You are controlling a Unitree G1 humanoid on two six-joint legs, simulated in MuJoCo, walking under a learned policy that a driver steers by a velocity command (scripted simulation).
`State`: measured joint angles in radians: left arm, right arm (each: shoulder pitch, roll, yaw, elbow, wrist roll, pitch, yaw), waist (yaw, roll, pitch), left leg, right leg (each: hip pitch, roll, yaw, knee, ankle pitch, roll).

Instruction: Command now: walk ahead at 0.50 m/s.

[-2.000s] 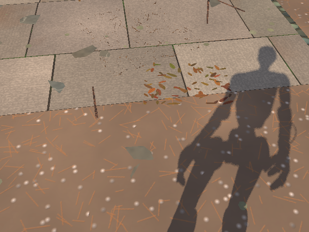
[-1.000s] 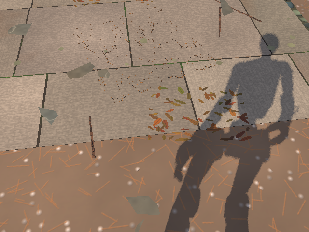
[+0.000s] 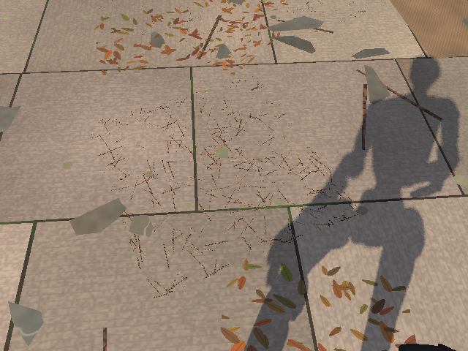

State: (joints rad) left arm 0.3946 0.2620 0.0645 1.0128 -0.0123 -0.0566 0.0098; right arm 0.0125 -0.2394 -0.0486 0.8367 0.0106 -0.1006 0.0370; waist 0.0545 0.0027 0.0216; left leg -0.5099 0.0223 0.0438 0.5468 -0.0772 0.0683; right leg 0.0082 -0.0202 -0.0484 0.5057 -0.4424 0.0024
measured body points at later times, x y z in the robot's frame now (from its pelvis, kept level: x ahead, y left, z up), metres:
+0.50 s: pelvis +0.28 -0.01 +0.01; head +0.30 -0.01 +0.46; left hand +0.49 +0.22 -0.09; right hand +0.23 -0.28 -0.13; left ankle +0.12 +0.10 -0.72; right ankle +0.44 -0.13 -0.70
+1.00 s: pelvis +0.55 -0.02 +0.01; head +0.57 +0.00 +0.46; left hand +0.51 +0.25 -0.13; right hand +0.76 -0.23 -0.10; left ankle +0.71 +0.15 -0.68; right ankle +0.44 -0.13 -0.72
